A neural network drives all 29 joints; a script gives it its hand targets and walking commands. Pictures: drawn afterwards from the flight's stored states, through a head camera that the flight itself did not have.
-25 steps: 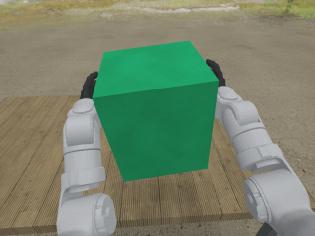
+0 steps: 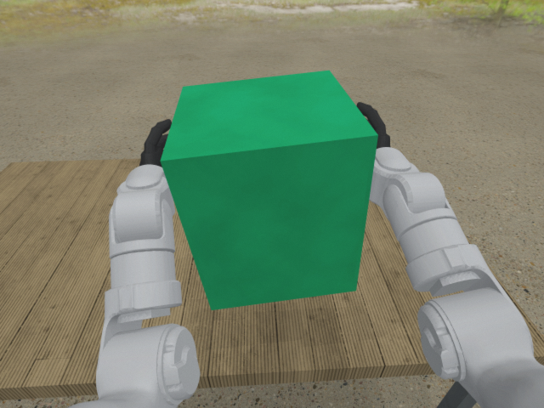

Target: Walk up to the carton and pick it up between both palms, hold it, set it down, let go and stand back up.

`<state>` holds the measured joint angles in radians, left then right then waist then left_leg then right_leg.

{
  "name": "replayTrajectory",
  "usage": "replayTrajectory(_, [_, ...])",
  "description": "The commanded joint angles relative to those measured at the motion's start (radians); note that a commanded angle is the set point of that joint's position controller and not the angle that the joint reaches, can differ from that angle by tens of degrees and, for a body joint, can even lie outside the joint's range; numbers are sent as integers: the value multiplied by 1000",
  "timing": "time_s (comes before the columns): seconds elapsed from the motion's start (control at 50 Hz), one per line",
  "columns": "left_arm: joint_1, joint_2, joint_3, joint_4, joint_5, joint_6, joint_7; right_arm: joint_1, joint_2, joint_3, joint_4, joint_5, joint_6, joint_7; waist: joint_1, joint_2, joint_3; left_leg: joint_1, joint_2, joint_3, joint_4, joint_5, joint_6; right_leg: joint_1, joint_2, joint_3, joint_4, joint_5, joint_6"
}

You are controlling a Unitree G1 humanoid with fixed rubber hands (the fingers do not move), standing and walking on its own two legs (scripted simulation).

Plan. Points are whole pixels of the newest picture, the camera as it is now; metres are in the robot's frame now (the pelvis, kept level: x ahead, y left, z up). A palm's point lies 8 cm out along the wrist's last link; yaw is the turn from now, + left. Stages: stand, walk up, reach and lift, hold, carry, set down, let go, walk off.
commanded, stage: hold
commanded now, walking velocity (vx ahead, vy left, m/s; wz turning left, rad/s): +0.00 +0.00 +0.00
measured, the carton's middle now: (270, 189) +0.37 +0.00 +0.21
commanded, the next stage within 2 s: none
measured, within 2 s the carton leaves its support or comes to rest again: neither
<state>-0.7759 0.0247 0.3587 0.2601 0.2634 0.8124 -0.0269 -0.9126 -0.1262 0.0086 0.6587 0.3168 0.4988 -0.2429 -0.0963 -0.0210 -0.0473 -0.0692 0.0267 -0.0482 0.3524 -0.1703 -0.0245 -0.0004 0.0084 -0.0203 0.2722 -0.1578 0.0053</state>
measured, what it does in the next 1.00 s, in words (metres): stands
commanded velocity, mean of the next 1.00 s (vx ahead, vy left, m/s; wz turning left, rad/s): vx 0.00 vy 0.00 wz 0.00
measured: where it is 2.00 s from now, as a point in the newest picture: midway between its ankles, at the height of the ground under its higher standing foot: outside the picture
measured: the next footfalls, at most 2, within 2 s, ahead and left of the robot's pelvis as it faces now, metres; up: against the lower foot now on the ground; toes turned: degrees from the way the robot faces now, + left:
none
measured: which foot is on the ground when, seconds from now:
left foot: down 0.00-1.00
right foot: down 0.00-1.00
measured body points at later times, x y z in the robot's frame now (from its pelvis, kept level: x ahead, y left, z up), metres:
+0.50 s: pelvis -0.01 +0.00 +0.00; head -0.08 +0.02 +0.44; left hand +0.38 +0.16 +0.24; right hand +0.38 -0.15 +0.26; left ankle +0.02 +0.13 -0.75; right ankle +0.00 -0.12 -0.75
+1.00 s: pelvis +0.00 +0.00 +0.00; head -0.07 +0.02 +0.44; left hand +0.39 +0.16 +0.24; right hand +0.39 -0.15 +0.25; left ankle +0.02 +0.13 -0.75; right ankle +0.00 -0.12 -0.75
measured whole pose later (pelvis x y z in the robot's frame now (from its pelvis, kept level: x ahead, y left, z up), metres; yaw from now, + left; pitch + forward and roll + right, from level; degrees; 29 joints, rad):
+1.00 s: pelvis +0.00 +0.00 +0.00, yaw +1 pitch -6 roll -1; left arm -0.80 0.04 0.36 0.31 0.25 0.79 -0.02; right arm -0.94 -0.13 0.01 0.69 0.32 0.51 -0.25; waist -0.09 -0.02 -0.07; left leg -0.09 0.02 -0.06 0.35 -0.16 -0.03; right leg -0.01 0.01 -0.02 0.27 -0.15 0.00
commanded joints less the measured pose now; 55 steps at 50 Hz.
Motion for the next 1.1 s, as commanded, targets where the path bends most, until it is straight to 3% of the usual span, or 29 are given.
replayTrajectory(0.0, [-721, -546, -461, -168, -172, -90, -132, -660, 669, 277, -304, 122, -24, 105, 3, 53, -404, 100, -76, 48, -12, 271, -31, 108, 70, -26, 8, 251, 54])
replayTrajectory(0.22, [-723, -546, -457, -120, -173, -86, -138, -706, 669, 273, -326, 118, -23, 96, 2, 47, -386, 80, -79, 47, -14, 226, -19, 100, 64, -21, -5, 226, 54])
replayTrajectory(0.4, [-768, -551, -439, -87, -167, -95, -141, -701, 668, 236, -237, 101, -9, 105, -3, 58, -355, 56, -71, 46, -41, 170, -21, 70, 65, -20, -14, 142, 44])
replayTrajectory(0.46, [-754, -550, -427, -48, -160, -90, -141, -721, 656, 227, -229, 102, -12, 109, 2, 63, -351, 55, -72, 46, -38, 170, -21, 71, 63, -16, -18, 138, 40])
replayTrajectory(0.54, [-768, -556, -436, -78, -170, -97, -133, -720, 664, 237, -235, 115, -17, 111, 3, 67, -387, 68, -71, 44, -27, 209, -27, 76, 68, -20, -9, 163, 41])
replayTrajectory(0.68, [-785, -560, -432, -54, -173, -102, -127, -732, 665, 221, -212, 102, -22, 120, 4, 64, -367, 52, -67, 42, -42, 153, -18, 53, 65, -18, -20, 105, 38])
replayTrajectory(0.8, [-781, -555, -434, -65, -182, -111, -125, -734, 678, 242, -240, 116, -22, 110, 2, 47, -398, 72, -76, 41, -22, 198, -17, 69, 65, -16, -15, 171, 50])
replayTrajectory(1.08, [-748, -560, -464, -133, -183, -92, -132, -706, 669, 273, -319, 140, -11, 97, -8, 67, -407, 98, -77, 36, 0, 282, -36, 93, 72, -21, -1, 240, 51])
